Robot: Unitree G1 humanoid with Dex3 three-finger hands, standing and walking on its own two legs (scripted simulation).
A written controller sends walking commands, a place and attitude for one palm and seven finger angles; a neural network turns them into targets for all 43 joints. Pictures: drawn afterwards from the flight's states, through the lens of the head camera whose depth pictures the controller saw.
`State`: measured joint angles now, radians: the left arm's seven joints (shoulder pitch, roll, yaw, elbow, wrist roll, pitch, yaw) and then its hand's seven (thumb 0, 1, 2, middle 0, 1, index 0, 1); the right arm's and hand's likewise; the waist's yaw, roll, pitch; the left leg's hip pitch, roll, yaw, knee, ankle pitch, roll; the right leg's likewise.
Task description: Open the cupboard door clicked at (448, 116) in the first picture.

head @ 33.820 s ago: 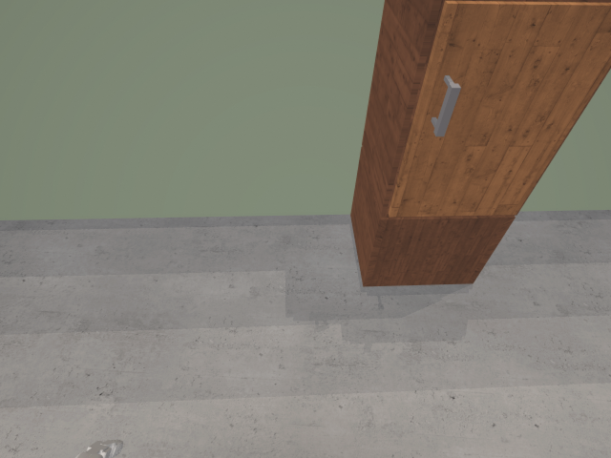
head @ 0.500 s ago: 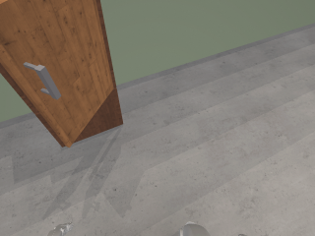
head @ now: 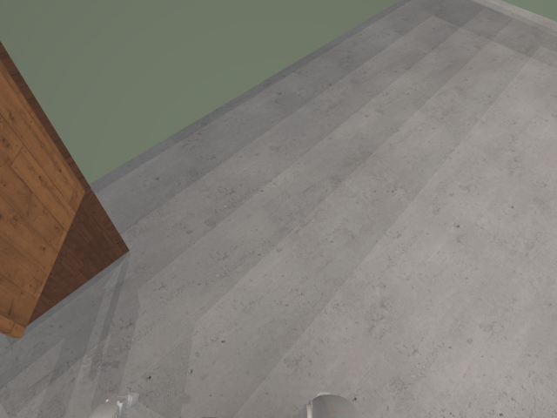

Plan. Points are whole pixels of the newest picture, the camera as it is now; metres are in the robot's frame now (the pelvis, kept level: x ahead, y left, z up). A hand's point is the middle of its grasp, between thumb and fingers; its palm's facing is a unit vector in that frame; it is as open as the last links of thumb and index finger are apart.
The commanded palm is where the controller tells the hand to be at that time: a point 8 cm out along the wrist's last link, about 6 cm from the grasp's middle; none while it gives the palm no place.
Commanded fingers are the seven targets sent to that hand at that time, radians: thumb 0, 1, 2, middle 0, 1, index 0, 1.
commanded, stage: walk to a spot facing it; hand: left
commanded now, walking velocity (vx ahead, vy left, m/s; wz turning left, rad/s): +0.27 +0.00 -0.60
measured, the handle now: out of the picture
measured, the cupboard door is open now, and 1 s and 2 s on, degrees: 41 41 41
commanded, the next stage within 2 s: turn to face it in 1.50 s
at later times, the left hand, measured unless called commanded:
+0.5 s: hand (176, 383) +0.18 +0.17 -0.18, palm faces -0.27 -0.94 -0.19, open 7.4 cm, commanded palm none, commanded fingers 0.00 0.90 0.90 -0.20 -0.30 -0.20 -0.30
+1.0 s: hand (302, 238) +0.47 -0.04 -0.16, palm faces -0.54 -0.82 -0.21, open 7.4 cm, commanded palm none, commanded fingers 0.00 0.90 0.90 -0.20 -0.30 -0.20 -0.30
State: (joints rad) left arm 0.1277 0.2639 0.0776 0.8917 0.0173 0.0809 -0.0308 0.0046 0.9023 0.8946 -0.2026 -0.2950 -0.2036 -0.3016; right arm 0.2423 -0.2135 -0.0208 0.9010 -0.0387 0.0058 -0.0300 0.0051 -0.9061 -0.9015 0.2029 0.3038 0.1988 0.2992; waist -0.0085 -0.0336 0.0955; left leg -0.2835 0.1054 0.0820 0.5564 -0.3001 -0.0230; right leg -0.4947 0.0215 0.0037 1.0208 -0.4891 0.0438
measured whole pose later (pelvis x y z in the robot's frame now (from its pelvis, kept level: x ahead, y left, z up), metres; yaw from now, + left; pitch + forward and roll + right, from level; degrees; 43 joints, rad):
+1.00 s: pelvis +0.28 -0.14 +0.00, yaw -32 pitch +1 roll +0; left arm 0.15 0.20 0.05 0.95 0.02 -0.04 -0.01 0.00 0.90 0.89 -0.20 -0.29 -0.20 -0.30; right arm 0.26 -0.22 -0.05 1.00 -0.03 -0.01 0.01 0.01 -0.91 -0.90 0.20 0.30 0.20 0.30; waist -0.05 0.00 0.08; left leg -0.52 0.15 0.08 1.04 -0.33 -0.06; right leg -0.25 0.02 -0.06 0.46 -0.23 -0.06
